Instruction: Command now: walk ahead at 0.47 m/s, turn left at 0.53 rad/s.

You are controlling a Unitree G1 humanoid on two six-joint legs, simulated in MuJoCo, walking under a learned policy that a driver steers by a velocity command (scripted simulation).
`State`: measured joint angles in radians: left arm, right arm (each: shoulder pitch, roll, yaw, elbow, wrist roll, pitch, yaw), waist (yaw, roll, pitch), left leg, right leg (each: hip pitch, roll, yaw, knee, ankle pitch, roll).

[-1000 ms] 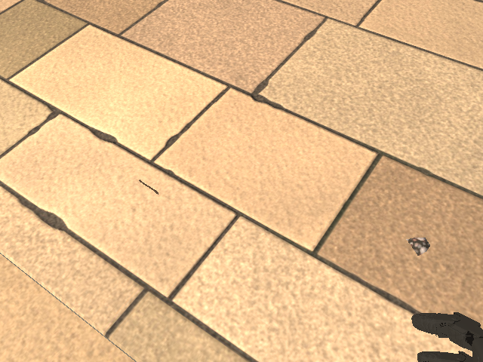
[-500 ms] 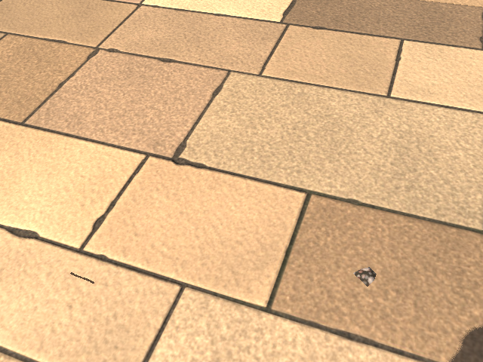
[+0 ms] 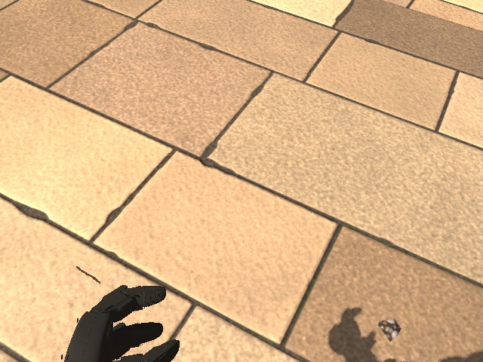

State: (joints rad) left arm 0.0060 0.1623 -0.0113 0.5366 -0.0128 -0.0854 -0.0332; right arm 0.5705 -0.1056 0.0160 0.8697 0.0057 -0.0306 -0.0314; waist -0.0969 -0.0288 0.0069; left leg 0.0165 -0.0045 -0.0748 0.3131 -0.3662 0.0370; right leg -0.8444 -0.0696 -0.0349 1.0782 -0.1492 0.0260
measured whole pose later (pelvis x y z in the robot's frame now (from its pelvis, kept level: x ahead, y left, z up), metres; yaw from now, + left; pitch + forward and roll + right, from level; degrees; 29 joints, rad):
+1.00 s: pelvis +0.50 -0.02 +0.03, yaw -20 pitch +2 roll +2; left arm 0.07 0.27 0.05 0.62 -0.03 -0.02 -0.05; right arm 0.37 -0.28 -0.07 0.84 0.01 -0.08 -0.01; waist -0.11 -0.04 0.03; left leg 0.06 0.01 0.21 0.25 -0.33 -0.02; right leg -0.67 -0.08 0.01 0.71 -0.03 -0.03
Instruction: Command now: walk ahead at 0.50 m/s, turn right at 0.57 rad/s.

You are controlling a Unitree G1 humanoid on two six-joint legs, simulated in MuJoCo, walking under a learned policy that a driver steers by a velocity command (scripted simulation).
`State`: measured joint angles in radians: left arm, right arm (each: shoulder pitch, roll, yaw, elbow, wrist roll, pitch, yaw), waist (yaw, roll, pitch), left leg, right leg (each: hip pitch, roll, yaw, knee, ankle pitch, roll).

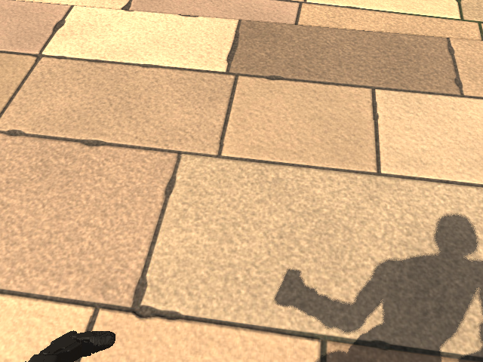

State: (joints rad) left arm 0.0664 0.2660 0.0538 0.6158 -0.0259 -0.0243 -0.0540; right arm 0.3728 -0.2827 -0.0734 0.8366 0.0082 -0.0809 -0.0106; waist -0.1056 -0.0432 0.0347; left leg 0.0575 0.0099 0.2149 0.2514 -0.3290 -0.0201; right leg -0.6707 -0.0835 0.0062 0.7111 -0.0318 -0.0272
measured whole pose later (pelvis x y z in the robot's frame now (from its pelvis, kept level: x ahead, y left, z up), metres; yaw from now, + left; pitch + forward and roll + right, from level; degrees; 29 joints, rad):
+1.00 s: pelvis +0.55 +0.03 +0.01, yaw +23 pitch +3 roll +0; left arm 0.04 0.28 0.04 0.69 0.01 -0.09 0.00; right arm 0.32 -0.28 -0.07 0.70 0.02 -0.04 -0.01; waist -0.07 -0.03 0.04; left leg -0.16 -0.12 -0.14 0.38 -0.24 0.08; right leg -0.64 -0.07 0.11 0.65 -0.01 0.07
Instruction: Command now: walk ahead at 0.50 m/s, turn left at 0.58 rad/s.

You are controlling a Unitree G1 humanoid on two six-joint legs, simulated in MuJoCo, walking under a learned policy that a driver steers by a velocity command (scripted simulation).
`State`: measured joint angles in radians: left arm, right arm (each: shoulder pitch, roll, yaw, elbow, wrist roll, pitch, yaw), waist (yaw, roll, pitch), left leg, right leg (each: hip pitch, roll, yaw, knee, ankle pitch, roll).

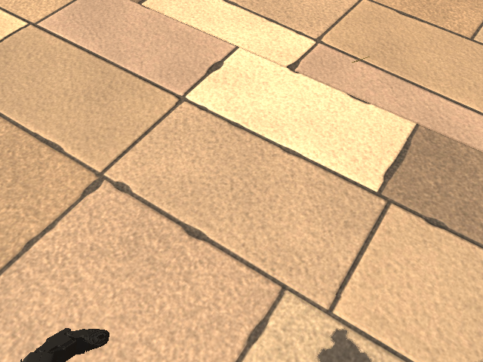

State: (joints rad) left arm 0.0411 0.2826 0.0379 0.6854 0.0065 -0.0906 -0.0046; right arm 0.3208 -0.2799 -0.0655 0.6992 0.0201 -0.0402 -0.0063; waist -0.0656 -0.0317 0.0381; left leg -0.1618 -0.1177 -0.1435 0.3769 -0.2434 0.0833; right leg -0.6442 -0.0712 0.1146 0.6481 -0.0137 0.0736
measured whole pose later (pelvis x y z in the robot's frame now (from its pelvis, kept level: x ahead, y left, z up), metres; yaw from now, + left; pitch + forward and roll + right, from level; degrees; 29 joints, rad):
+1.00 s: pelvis +0.25 -0.01 -0.01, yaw +8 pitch -1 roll +0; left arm 0.17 0.26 0.02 0.97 0.01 0.02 0.02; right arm 0.14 -0.22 -0.04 0.78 -0.01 0.00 -0.01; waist 0.02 0.00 0.04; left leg -0.29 -0.03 -0.03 0.55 -0.24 0.03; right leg -0.12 -0.02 0.00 0.49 -0.36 0.02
